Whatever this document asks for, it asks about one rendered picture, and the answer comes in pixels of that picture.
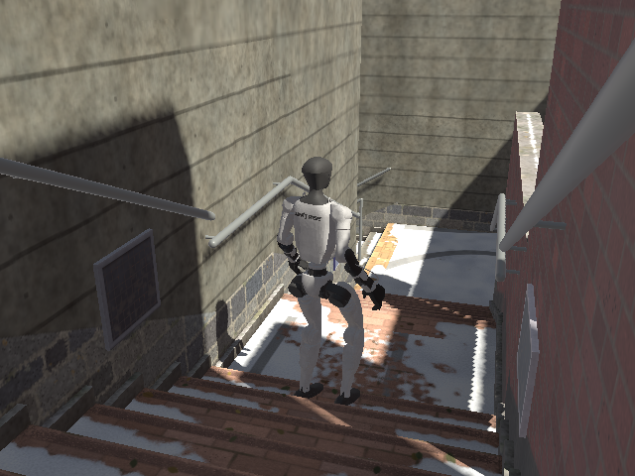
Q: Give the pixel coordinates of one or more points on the stairs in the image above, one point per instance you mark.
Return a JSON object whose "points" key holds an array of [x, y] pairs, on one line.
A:
{"points": [[432, 306], [367, 247], [236, 423]]}

